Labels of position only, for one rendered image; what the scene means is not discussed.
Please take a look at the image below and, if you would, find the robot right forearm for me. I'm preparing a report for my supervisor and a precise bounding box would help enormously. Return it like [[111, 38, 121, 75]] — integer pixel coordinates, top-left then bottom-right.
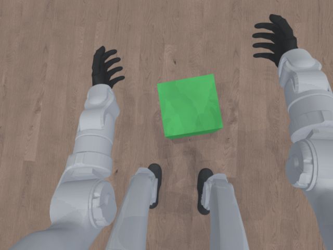
[[278, 48, 333, 143]]

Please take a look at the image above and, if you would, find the left robot hand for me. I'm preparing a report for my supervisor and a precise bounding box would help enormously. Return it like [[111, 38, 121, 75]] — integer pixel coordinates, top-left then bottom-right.
[[92, 46, 125, 88]]

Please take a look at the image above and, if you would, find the robot left shin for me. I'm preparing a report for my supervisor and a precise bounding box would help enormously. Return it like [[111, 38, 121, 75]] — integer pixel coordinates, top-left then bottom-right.
[[130, 168, 154, 181]]

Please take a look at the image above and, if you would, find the robot right thigh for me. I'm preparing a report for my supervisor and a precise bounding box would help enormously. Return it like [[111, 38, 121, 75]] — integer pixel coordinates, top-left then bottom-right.
[[203, 179, 249, 250]]

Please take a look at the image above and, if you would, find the robot right upper arm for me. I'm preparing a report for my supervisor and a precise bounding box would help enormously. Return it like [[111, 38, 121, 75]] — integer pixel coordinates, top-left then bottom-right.
[[285, 139, 333, 250]]

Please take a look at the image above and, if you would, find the robot left forearm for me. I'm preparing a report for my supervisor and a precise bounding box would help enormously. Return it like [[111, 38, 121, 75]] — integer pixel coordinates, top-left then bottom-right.
[[49, 84, 120, 219]]

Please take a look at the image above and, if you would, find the right robot hand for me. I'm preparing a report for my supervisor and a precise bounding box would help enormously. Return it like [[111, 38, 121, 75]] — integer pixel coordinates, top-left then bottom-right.
[[252, 14, 298, 67]]

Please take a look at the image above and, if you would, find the carton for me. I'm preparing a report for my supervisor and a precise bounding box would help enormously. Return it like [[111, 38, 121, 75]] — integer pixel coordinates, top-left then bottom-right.
[[157, 74, 223, 139]]

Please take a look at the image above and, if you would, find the robot left upper arm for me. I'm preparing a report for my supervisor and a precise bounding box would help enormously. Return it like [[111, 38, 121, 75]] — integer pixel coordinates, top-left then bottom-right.
[[8, 178, 117, 250]]

